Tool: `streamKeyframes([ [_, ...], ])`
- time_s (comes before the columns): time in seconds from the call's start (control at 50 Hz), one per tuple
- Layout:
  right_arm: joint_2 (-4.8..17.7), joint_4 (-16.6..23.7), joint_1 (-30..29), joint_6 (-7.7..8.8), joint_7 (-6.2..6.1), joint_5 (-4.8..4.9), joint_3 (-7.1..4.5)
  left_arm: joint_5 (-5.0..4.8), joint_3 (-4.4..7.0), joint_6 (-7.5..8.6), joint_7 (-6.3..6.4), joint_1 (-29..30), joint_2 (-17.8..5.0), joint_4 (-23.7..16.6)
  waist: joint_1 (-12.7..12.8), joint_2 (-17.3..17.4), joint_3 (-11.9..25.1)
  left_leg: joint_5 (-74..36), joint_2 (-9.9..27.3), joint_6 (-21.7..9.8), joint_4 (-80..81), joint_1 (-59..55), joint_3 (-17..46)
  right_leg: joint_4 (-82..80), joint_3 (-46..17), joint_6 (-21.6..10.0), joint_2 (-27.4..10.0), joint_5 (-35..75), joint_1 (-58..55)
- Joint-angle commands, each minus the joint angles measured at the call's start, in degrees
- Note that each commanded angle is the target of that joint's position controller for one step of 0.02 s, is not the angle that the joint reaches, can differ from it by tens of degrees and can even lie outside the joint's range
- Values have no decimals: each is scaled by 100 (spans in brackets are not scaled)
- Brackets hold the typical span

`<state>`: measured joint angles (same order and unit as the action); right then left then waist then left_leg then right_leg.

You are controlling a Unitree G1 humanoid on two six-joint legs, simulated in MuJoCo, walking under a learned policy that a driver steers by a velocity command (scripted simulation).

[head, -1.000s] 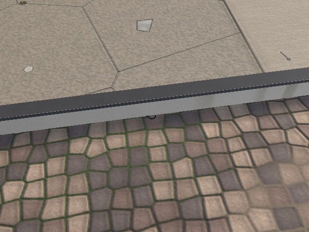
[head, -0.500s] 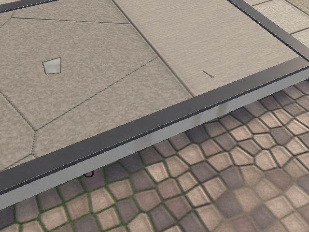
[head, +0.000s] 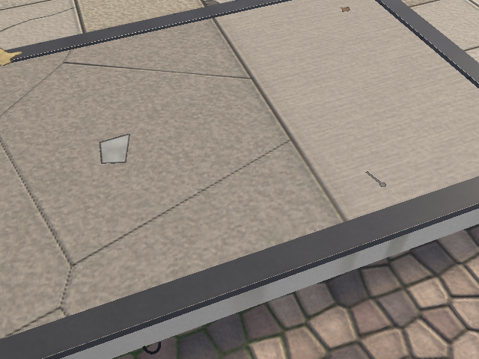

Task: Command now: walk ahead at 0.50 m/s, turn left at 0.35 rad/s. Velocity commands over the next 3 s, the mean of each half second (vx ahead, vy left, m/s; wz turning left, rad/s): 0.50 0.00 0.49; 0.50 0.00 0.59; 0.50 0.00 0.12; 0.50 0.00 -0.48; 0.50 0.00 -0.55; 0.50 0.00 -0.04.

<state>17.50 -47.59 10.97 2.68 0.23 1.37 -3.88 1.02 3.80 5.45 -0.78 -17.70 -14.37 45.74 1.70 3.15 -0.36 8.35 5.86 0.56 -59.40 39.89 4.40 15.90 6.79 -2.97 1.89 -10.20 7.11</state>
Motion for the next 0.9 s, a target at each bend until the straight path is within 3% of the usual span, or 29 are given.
streamKeyframes([
  [0.02, 190, 276, 42, 29, 42, -21, -51, 0, 168, 148, 84, 447, -757, -331, -194, -678, -105, -979, 94, 23, 695, 69, 200, -944, -474, -759, -1529, 1334, 59],
  [0.1, 43, 574, -764, 46, 181, -54, 38, -63, 223, 99, 159, 161, -947, -132, 133, -530, -378, -1409, 24, -86, 1757, 3, -216, -988, -21, -641, -1638, 1331, -328],
  [0.18, 92, 930, -1207, 47, 316, -40, 52, -169, 288, -71, 181, -60, -1095, 65, 241, -559, -492, -631, -75, -331, 2265, 199, -523, -521, 190, -512, -1883, 1999, -1213],
  [0.22, 256, 1019, -1023, 36, 348, -34, -20, -182, 333, -152, 221, 79, -1268, 39, 32, -753, -237, -14, -379, -533, 2304, -368, -861, 142, 358, -371, -1886, 3800, -1365],
  [0.24, 377, 974, -658, 22, 338, -31, -88, -193, 347, -204, 251, 142, -1332, 16, -194, -868, 36, 257, -614, -657, 2305, -892, -1038, 761, 432, -295, -1847, 4818, -1383],
  [0.26, 590, 804, 104, 31, 302, -13, -220, -204, 340, -268, 279, 243, -1346, -20, -625, -808, 444, 100, -904, -839, 2623, -1891, -1170, 1835, 582, -159, -1669, 5278, -1167],
  [0.28, 998, 582, 1027, 13, 214, -23, -418, -167, 286, -256, 313, 180, -1245, -81, -1038, -526, 961, -255, -849, -1077, 2841, -3554, -707, 3302, 617, 75, -1438, 4326, -137],
  [0.3, 1690, 550, 1275, -7, 109, -14, -566, 43, 50, -129, 251, -230, -490, -373, -626, 1006, 1369, -142, 662, -1965, 3013, -5575, 2070, 5449, 514, 489, -544, -244, 2442],
  [0.32, 1541, 746, 1356, 71, 140, -57, -472, -59, -29, 131, 162, -73, -535, -447, -714, 850, 2305, 413, 1384, -2633, 3978, -6363, 4408, 6428, -914, 500, 133, -2483, 3487],
  [0.34, 1160, 720, 1260, 120, 152, -90, -364, -294, 75, 267, 77, 575, -921, -607, -906, 325, 1752, 426, 1192, -2262, 4157, -6106, 3623, 6512, -1280, 364, -229, -2019, 4071],
  [0.36, 962, 757, 946, 144, 139, -43, -313, -295, 40, 339, 66, 793, -881, -679, -745, 67, 1141, 150, 952, -2027, 4156, -5283, 2807, 6069, -1205, 246, -494, -1487, 4072],
  [0.38, 788, 849, 521, 133, 121, -36, -258, -146, 51, 339, 112, 817, -846, -613, -467, -303, 735, -295, 732, -1827, 4225, -4375, 2248, 5550, -1167, 256, -716, -1140, 3713],
  [0.4, 605, 968, 228, 127, 101, -76, -190, -52, 111, 275, 146, 766, -930, -595, -245, -273, 508, -893, 575, -1738, 4365, -3665, 1874, 5185, -1162, 294, -844, -950, 3246],
  [0.42, 559, 1058, 95, 124, 79, -118, -166, -31, 123, 192, 139, 686, -904, -606, -95, -157, 456, -1231, 476, -1741, 4493, -3226, 1713, 5031, -1150, 348, -864, -862, 2918],
  [0.46, 679, 1112, 70, 155, 27, -108, -202, 23, 87, 75, 146, 588, -724, -633, 6, -120, 440, -2061, 320, -1785, 4562, -2765, 1302, 4614, -996, 532, -783, -652, 2679],
  [0.5, 821, 1106, 159, 142, -50, -70, -244, 42, 33, 32, 170, 911, -585, -763, -44, -84, 327, -2258, 106, -1675, 4563, -2461, 947, 3833, -866, 687, -636, -135, 2611],
  [0.54, 806, 1095, 285, 90, -100, -20, -244, 22, -36, 28, 160, 1358, -437, -877, -212, 69, 293, -1884, -167, -1448, 4427, -2304, 712, 2841, -807, 739, -424, 617, 2325],
  [0.6, 662, 1100, 555, -50, -126, -73, -199, -107, -78, -55, 94, 1541, -427, -867, -407, 363, 422, -1090, 62, -1325, 4106, -2626, 1198, 2583, -806, 779, -179, 682, 2145],
  [0.64, 556, 1132, 655, -150, -148, -51, -158, -112, -96, -76, 29, 1712, -429, -1016, -436, 379, 364, -1100, 214, -1326, 3792, -2982, 1630, 2497, -825, 660, -107, 273, 2334],
  [0.68, 510, 1131, 923, -228, -168, -9, -132, -61, -20, 18, -8, 2104, -543, -1178, -522, 202, 195, -1642, -29, -1149, 3445, -3476, 1890, 1667, -621, 537, 161, -265, 2172],
  [0.7, 644, 1142, 806, -259, -194, 2, -155, -46, 32, 77, -11, 1978, -560, -1202, -313, 410, 285, -2479, -123, -1032, 3053, -3693, 1951, 1082, -541, 505, 290, -229, 1824],
  [0.72, 708, 1264, 431, -264, -227, 39, -164, -33, 111, 142, -18, 1312, -661, -1072, 126, 563, 650, -3144, -305, -867, 2457, -3603, 1831, 376, -637, 349, 194, 426, 872],
  [0.74, 513, 1475, 86, -200, -218, -15, -108, -14, 256, 164, 21, 207, -1057, -851, 585, 445, 1353, -2652, -562, -597, 1202, -2668, 1522, 534, -1188, -10, -590, 1117, -973],
  [0.76, -219, 1601, 566, -82, -207, -253, 91, 67, 350, 114, 79, -473, -1584, -756, 336, -1013, 1800, 1808, -1292, -208, -536, -749, 893, 1077, -2899, -640, -2271, 4142, -2830],
  [0.78, 192, 1612, 1131, 20, -186, -3, 34, 0, 398, 40, 53, -708, -1564, -590, 205, -1810, 1924, 2938, -1271, 40, -1801, 588, 756, 899, -4636, -1536, -3263, 3131, -3033],
  [0.8, 484, 1495, 830, -27, -182, 96, -45, -6, 305, -20, 83, -497, -1104, -693, 354, -1029, 1134, 2623, -866, 217, -2796, 1286, 644, 761, -4091, -1489, -2972, 1928, -2631],
  [0.82, 450, 1656, 213, -79, -174, 55, -40, 17, 204, -122, 133, -357, -751, -694, 480, -954, 580, 2312, -744, 254, -3376, 1741, 239, 637, -3243, -1199, -2595, 1397, -2202],
  [0.86, 67, 1941, -248, -169, -92, -7, 44, 35, 69, -215, 198, -206, -511, -592, 269, -991, -77, 2188, -563, 249, -4291, 2101, 29, 271, -2416, -887, -2107, 810, -1253],
  [0.9, -419, 2134, -377, -244, 22, 111, 233, 5, -29, -243, 237, -302, -301, -354, 85, -1146, -443, 2317, -450, 158, -5163, 2493, -15, -116, -1967, -781, -2065, 241, -566],
])
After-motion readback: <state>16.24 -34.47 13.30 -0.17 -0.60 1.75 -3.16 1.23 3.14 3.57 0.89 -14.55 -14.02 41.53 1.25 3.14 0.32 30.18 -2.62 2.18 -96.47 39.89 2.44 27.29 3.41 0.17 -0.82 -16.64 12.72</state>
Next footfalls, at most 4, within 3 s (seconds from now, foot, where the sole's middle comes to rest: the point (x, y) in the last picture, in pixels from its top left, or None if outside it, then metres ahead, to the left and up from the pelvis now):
0.28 left None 0.30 0.16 -0.78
0.74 right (264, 342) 0.55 0.01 -0.78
1.16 left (117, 291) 0.64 0.41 -0.66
1.78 right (133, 184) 1.03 0.44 -0.66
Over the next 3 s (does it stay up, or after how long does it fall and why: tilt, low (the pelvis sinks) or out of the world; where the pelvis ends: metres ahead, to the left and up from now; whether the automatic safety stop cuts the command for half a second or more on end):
stays up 1.46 0.56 0.12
